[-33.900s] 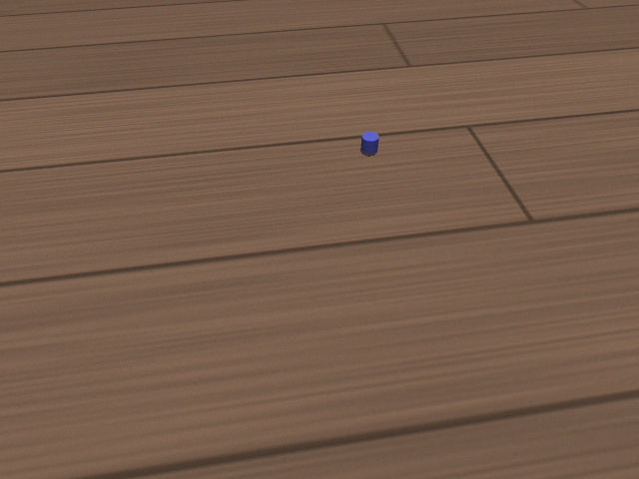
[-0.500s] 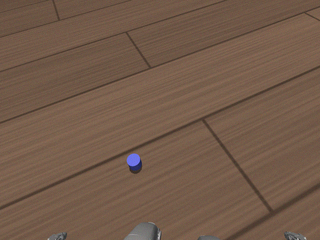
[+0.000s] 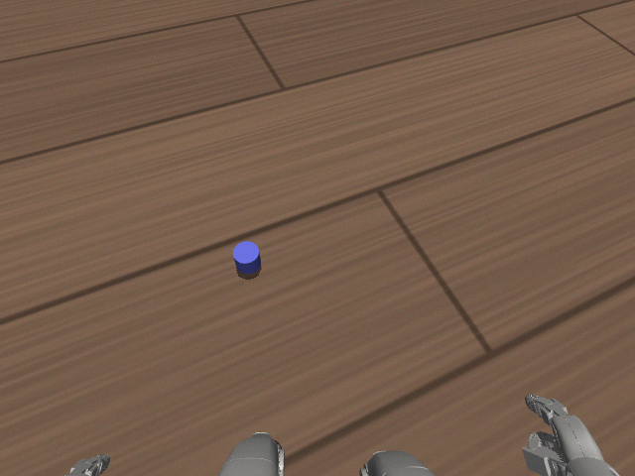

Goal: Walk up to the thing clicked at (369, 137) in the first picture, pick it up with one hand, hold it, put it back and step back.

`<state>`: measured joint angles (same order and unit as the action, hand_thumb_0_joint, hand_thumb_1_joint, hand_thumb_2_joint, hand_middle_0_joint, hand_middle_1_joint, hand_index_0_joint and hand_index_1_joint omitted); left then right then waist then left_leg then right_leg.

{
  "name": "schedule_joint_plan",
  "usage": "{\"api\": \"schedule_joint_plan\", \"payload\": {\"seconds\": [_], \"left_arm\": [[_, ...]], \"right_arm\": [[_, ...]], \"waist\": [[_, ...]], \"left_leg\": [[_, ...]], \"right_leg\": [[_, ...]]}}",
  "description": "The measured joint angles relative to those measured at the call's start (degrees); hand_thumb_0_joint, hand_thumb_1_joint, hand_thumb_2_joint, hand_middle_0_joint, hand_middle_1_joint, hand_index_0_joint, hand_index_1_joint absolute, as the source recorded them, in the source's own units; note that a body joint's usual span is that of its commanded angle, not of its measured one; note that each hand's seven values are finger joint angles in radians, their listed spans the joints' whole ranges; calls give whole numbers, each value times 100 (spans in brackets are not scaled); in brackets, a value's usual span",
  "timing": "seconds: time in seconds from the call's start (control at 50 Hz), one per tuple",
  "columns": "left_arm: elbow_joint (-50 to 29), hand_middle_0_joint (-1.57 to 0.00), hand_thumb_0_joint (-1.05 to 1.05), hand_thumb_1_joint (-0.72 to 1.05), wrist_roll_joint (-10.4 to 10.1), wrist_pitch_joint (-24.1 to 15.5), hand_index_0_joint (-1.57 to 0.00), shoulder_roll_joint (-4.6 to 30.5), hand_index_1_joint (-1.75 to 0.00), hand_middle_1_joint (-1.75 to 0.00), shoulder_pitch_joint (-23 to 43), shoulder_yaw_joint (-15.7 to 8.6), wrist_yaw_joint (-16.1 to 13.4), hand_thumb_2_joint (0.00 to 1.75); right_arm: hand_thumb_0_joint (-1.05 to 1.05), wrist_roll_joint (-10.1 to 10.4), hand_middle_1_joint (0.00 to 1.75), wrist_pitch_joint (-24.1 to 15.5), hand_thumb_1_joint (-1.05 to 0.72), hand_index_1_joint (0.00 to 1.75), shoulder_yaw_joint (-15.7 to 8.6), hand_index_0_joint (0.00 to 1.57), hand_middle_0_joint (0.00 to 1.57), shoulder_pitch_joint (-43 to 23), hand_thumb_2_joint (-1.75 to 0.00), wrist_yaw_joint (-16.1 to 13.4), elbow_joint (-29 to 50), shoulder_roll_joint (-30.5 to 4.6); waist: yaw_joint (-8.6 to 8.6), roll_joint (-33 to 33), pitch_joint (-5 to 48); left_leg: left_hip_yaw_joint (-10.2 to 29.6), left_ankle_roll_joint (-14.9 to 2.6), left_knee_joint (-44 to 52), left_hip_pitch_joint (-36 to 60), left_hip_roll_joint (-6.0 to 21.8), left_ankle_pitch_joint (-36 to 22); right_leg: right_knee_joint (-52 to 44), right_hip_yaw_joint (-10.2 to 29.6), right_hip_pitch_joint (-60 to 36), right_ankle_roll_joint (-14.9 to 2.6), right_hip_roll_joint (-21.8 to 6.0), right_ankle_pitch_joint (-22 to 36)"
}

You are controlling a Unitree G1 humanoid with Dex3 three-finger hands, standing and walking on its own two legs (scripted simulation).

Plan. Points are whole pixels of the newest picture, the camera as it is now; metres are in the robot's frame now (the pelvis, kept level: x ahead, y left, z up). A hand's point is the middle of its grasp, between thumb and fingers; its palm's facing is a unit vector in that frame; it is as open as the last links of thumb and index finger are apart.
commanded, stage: step back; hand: left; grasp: from above
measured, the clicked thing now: (247, 257) +0.77 +0.25 -0.72
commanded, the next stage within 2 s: stand in 1.70 s
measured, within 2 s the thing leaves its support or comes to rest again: neither
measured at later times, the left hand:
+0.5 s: hand out of the picture -0.06 +0.26 -0.15, palm faces +0.07 -0.92 -0.38, open 7.4 cm
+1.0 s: hand out of the picture -0.26 +0.23 -0.14, palm faces +0.04 -0.92 -0.39, open 7.4 cm
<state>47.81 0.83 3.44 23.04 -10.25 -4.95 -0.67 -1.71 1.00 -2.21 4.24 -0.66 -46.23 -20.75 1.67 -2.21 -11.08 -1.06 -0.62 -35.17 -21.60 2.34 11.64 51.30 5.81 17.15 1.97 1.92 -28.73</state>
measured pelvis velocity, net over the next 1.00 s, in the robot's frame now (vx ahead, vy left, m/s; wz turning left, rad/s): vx -0.28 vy -0.04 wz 0.02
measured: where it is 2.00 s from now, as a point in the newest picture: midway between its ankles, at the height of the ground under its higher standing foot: outside the picture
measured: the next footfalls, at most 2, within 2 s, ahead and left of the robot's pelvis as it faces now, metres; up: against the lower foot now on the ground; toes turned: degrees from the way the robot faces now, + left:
right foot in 0.06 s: -0.01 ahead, -0.14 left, +0.00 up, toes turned +2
left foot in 0.40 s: -0.13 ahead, +0.10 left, +0.00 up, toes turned +3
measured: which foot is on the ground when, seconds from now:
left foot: down 0.00-0.10, up 0.12-0.38, down 0.40-0.80, up 0.82-1.00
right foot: up 0.00-0.04, down 0.06-0.44, up 0.46-0.74, down 0.76-1.00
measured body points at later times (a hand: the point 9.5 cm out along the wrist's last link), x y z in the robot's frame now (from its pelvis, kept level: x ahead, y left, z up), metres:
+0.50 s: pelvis -0.18 -0.01 +0.00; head -0.12 +0.01 +0.44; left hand -0.06 +0.31 -0.12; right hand -0.09 -0.32 -0.12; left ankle -0.17 +0.10 -0.72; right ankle -0.09 -0.14 -0.69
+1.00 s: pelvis -0.28 -0.04 +0.01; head -0.28 -0.05 +0.45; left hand -0.26 +0.28 -0.11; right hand -0.21 -0.36 -0.12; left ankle -0.27 +0.10 -0.71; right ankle -0.30 -0.17 -0.72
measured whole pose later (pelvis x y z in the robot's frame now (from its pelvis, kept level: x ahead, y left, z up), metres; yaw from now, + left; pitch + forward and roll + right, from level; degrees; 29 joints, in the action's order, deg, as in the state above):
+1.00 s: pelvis -0.28 -0.04 +0.01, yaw +1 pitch -2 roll -1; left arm 55.9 3.1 -0.5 20.1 -16.0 -4.1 1.0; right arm -1.5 1.4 -3.5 14.2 1.2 -55.3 -23.6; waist 1.9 2.8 -1.9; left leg 4.6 1.0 -43.8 -19.2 -0.3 25.0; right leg 32.7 -0.1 11.1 0.1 -1.0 -20.0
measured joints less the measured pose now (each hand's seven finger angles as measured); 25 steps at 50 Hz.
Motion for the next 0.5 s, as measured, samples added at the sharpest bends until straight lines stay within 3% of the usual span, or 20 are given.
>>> {"api": "schedule_joint_plan", "payload": {"seconds": [0.04, 0.1, 0.16, 0.2, 0.26, 0.36, 0.4, 0.44, 0.46, 0.5], "left_arm": [[77, -20, 1, 90, 13, -41, -20, -5, -30, -30, -30, 12, 20, 90], [242, -20, 1, 91, 92, -101, -20, -265, -30, -30, -13, 63, 62, 90], [186, -21, 1, 90, 149, -73, -20, -287, -30, -30, -223, 123, 131, 90], [183, -21, 1, 90, 156, -41, -20, -301, -30, -30, -280, 118, 106, 90], [94, -21, 1, 90, 175, -33, -20, -305, -30, -30, -200, 76, 67, 90], [-295, -21, 1, 90, 192, -75, -20, -183, -30, -30, 188, 50, -27, 90], [-436, -21, 1, 90, 151, -54, -20, -106, -30, -30, 371, 56, -40, 90], [-456, -21, 1, 90, 104, 11, -20, 41, -30, -30, 559, 33, -46, 90], [-425, -21, 1, 90, 74, 49, -20, 56, -30, -30, 567, 25, -53, 90], [-294, -20, 1, 90, 52, 129, -20, -27, -30, -30, 514, 59, -68, 90]], "right_arm": [[0, 16, 30, 46, -90, 30, -3, 21, 21, -102, -90, 24, 69, -66], [0, 88, 30, 180, -90, 30, -80, 21, 21, -179, -90, 22, -26, -273], [0, 142, 30, 295, -91, 30, -106, 20, 21, 56, -90, -21, -209, -203], [0, 168, 30, 289, -91, 30, -89, 20, 21, 240, -90, 4, -283, -211], [0, 162, 30, 220, -91, 30, -83, 20, 21, 513, -90, -25, -336, -268], [0, 105, 30, 165, -91, 30, -64, 20, 21, 744, -90, -75, -448, -245], [0, 68, 30, 124, -91, 30, -55, 20, 21, 792, -90, -60, -471, -181], [0, 15, 30, 108, -91, 30, -53, 20, 21, 698, -90, -44, -567, 41], [0, -19, 30, 119, -91, 30, -25, 20, 21, 682, -90, -11, -573, 115], [0, -53, 30, 123, -91, 30, 33, 20, 21, 703, -90, 57, -529, 122]], "waist": [[16, 54, -30], [-112, 643, -119], [57, 419, 162], [80, 305, 290], [-1, 322, 400], [-138, 345, 209], [-192, 274, 106], [-102, -186, -130], [-40, -312, -150], [-163, -163, -54]], "left_leg": [[-69, 63, -214, -205, 53, -28], [315, 61, -527, -428, 248, 63], [590, 82, -1777, -718, -400, 1417], [739, 69, -2540, -738, -735, 1527], [869, 112, -2972, -557, -891, 1514], [588, 193, -1618, 260, -589, 1782], [385, 145, -557, 672, -453, 1378], [152, -17, -189, 843, -683, 888], [53, -57, -172, 840, -705, 830], [171, -105, -241, 699, -513, 756]], "right_leg": [[-902, -162, -322, -56, -117, 310], [-1326, -501, -493, -201, 151, 665], [-1187, -312, -215, -289, -107, 765], [-1362, -229, -143, -286, -265, 963], [-1572, -312, 46, -254, -350, 1246], [-1495, -627, 435, -219, -396, 1523], [-1273, -763, 634, -180, -460, 1541], [-1012, -553, 768, -172, -686, 1563], [-835, -383, 855, -217, -623, 1216], [27, -201, 1034, -230, -183, 178]]}}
